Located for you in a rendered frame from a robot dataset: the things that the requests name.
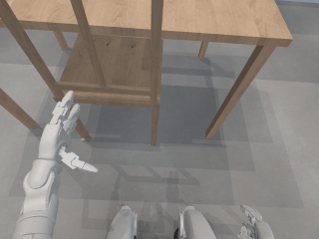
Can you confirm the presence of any left robot forearm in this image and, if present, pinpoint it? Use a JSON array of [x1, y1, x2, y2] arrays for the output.
[[12, 158, 63, 239]]

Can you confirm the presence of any robot thigh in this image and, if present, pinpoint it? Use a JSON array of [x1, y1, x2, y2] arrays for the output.
[[178, 209, 216, 239], [105, 209, 138, 239]]

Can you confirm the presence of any chair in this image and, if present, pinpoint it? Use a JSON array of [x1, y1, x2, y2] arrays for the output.
[[0, 0, 163, 146]]

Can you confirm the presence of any right robot hand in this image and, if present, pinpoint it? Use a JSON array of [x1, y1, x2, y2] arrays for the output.
[[237, 204, 275, 239]]

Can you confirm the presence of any table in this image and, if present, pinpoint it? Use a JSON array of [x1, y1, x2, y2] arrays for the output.
[[0, 0, 293, 138]]

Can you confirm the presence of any right robot thigh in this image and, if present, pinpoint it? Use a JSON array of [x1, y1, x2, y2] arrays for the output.
[[178, 209, 216, 239]]

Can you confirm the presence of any left robot hand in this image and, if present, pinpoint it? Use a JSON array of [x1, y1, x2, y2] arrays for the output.
[[38, 91, 99, 174]]

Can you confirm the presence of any left robot thigh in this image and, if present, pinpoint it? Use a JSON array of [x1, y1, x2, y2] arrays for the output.
[[105, 209, 138, 239]]

